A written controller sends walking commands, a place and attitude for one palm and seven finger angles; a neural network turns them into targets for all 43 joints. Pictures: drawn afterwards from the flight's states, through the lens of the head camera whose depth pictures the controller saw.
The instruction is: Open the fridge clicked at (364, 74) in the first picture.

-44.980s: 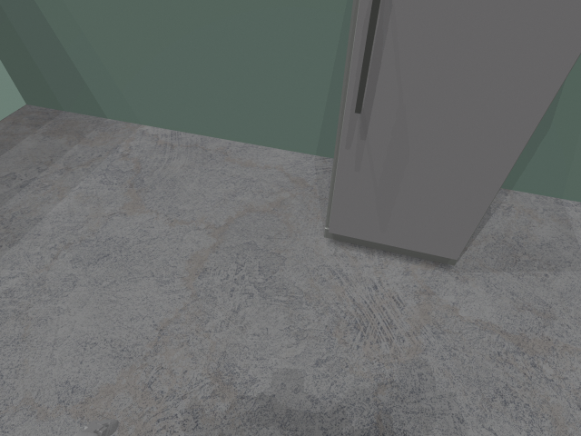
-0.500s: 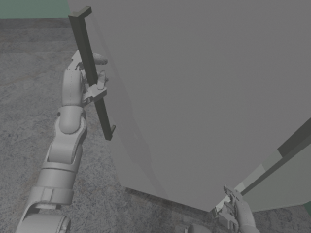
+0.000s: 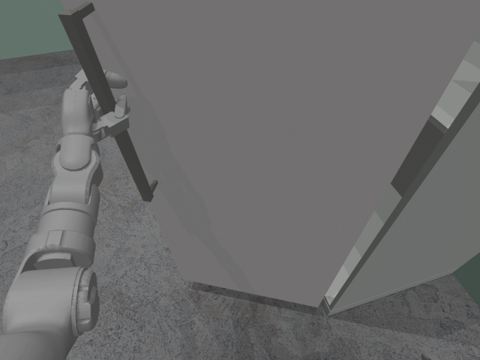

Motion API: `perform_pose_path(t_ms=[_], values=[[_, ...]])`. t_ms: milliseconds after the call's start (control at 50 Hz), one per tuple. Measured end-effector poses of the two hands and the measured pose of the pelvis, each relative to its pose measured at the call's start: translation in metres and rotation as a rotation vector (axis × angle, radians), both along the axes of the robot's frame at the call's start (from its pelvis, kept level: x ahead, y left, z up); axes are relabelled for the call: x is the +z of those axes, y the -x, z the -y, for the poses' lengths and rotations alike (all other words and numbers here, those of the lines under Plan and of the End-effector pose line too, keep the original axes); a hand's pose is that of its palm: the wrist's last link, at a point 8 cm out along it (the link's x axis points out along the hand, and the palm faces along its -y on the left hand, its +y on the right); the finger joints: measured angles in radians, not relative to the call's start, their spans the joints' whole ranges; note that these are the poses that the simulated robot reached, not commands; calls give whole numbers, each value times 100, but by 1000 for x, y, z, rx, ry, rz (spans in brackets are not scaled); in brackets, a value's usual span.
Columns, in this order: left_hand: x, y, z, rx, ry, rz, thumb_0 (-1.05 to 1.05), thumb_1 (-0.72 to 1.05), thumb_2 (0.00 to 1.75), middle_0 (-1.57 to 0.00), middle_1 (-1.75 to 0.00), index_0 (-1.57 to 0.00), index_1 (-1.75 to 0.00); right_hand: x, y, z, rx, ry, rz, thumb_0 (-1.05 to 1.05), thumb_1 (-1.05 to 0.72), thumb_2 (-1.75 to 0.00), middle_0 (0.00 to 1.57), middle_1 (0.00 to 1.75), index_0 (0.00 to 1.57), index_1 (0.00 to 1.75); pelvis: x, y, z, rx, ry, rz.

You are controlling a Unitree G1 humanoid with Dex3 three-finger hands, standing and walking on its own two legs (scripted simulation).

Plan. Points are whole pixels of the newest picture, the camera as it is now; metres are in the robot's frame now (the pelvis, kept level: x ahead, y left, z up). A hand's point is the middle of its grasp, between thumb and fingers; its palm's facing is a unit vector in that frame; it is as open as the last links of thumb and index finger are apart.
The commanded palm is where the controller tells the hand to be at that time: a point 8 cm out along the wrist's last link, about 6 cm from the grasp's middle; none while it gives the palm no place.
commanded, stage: stop walking and hold the door back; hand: left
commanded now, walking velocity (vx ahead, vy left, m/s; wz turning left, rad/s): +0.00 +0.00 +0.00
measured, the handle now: (124, 125) +0.48 +0.21 +0.14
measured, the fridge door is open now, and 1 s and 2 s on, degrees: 61 66 60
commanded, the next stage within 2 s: loosen the grip on the handle in 0.92 s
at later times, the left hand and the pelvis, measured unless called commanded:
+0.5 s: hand (114, 130) +0.42 +0.20 +0.18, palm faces +0.15 -0.97 -0.21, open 5.5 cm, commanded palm +0.39 +0.26 +0.17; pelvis -0.02 +0.03 +0.00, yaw -7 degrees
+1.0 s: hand (112, 136) +0.40 +0.19 +0.18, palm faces +0.15 -0.97 -0.20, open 5.3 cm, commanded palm +0.37 +0.25 +0.18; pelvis -0.05 +0.03 +0.01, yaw -6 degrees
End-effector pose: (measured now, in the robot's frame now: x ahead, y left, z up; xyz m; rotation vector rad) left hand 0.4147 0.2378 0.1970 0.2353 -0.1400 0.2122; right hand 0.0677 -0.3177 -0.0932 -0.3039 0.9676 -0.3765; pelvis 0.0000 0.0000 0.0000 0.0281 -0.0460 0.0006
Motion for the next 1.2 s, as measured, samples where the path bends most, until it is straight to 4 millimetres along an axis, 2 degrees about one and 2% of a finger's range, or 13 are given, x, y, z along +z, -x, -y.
perform_pose_path(t_ms=[80,140,220,320,420,500,580,720,880,1040,1080,1160,1200], values=[[-5,1,3,-16,32,35,-6,70,80,-45,-142,-40,-141,-2,4,-24,-25,-65,29,1,-91,-90,20,30,19,29,0,3,-1,-48,4,-1],[-5,3,3,-8,18,47,-6,71,79,-45,-141,-37,-141,-11,1,-46,0,-126,37,1,-91,-90,20,30,19,30,-2,6,0,-49,24,-3],[-5,7,0,-24,-9,48,-7,71,78,-45,-140,-38,-140,-18,-4,-72,17,-181,28,1,-91,-90,20,30,20,30,1,7,-9,-59,35,-15],[-6,9,-4,-74,5,69,-7,69,78,-45,-140,-40,-140,-11,-13,-97,39,-177,46,1,-91,-90,21,30,20,30,3,8,-25,-78,26,-14],[-7,16,-6,-102,14,85,-6,70,78,-45,-140,-39,-140,2,-24,-109,59,-174,104,1,-90,-90,21,30,20,30,5,11,-33,-111,30,-23],[-8,24,-8,-103,-8,100,-7,70,77,-45,-140,-39,-140,5,-30,-109,75,-175,133,1,-90,-90,21,30,20,30,4,18,-32,-125,31,-35],[-8,32,-9,-104,-22,101,-8,70,77,-46,-140,-39,-140,7,-25,-102,51,-160,144,1,-90,-90,21,30,20,30,5,24,-34,-123,42,-38],[-8,40,-10,-114,-4,76,-10,69,79,-46,-140,-42,-140,8,0,-89,30,-101,99,1,-90,-90,21,30,20,30,6,36,-37,-120,43,-30],[-7,41,-8,-88,10,31,-11,69,81,-46,-140,-42,-140,0,35,-85,7,-103,44,1,-91,-90,21,30,20,30,5,49,-34,-114,45,-22],[-4,38,-7,-73,-4,2,-11,69,81,-46,-140,-42,-140,-6,62,-84,-28,-123,9,1,-90,-90,21,30,20,30,5,54,-29,-115,44,-8],[0,31,-11,-75,-32,-33,-12,64,80,-46,-140,-42,-140,-4,68,-85,-18,-130,21,1,-91,-90,21,30,20,30,5,55,-27,-102,37,-20],[2,19,-16,-59,59,-64,-8,52,75,-49,-142,-46,-141,6,81,-80,-13,-126,36,1,-90,-90,21,30,20,30,7,54,-19,-106,32,-42],[3,17,-15,-48,47,-56,-6,44,70,-49,-142,-47,-142,9,88,-74,-15,-118,39,1,-90,-90,21,30,20,30,7,53,-18,-122,34,-47]])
